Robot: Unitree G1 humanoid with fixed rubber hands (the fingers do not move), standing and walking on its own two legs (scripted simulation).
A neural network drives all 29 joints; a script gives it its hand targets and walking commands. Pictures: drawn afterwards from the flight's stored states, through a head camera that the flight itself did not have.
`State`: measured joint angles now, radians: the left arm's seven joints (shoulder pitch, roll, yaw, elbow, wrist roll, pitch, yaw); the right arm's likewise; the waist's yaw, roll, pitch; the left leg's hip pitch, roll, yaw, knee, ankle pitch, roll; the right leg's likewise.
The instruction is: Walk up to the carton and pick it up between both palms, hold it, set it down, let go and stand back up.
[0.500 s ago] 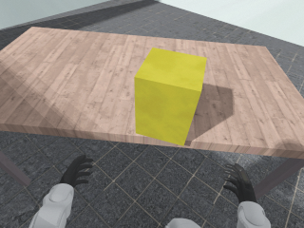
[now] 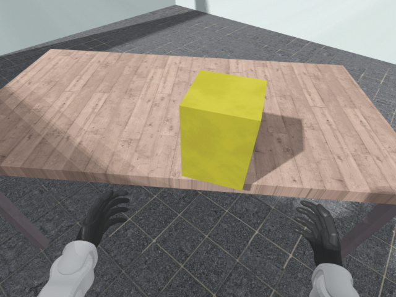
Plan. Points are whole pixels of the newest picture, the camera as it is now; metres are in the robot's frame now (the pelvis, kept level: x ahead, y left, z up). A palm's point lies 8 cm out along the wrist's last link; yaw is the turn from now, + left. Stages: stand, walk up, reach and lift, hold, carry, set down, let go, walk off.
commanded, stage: reach and lift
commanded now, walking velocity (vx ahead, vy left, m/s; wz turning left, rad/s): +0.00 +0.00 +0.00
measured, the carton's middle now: (221, 131) +0.50 -0.04 +0.06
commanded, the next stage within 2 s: none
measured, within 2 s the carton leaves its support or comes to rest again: neither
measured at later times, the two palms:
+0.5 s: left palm (103, 190) +0.27 +0.19 +0.11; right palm (315, 212) +0.23 -0.19 +0.11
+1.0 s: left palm (116, 155) +0.34 +0.18 +0.13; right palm (302, 168) +0.31 -0.18 +0.13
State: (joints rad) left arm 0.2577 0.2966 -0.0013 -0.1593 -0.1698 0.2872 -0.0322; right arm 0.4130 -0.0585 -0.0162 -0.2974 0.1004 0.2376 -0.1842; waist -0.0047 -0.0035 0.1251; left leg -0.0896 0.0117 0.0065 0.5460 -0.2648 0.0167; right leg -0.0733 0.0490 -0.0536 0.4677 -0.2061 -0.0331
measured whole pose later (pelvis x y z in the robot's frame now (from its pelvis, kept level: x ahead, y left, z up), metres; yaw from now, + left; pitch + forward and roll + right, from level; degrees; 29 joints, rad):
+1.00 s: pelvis +0.03 +0.00 +0.00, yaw +0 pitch -8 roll -1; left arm -0.24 0.30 0.00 -0.09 -0.23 0.62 -0.03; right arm -0.11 -0.06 -0.06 -0.17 0.17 0.48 -0.28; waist 0.00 0.00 0.10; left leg -0.09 0.01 0.01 0.51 -0.29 0.02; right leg -0.08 0.05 -0.05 0.44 -0.23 -0.03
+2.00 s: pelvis +0.04 +0.00 +0.00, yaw +0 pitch +0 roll -1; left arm -1.01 0.34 0.00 0.70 -0.23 0.51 0.01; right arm -0.86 -0.15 -0.14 0.57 0.22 0.42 -0.29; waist -0.09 0.00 0.03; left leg -0.24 0.01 0.01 0.51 -0.27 0.01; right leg -0.23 0.05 -0.05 0.44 -0.21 -0.03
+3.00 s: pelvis +0.04 +0.00 +0.00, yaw -1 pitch +11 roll -1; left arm -1.08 0.25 0.00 1.21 -0.20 0.01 0.01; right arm -0.93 -0.10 -0.15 1.04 0.19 -0.04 -0.26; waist -0.12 0.02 -0.05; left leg -0.47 0.01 0.01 0.51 -0.24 0.01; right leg -0.46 0.05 -0.05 0.44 -0.18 -0.03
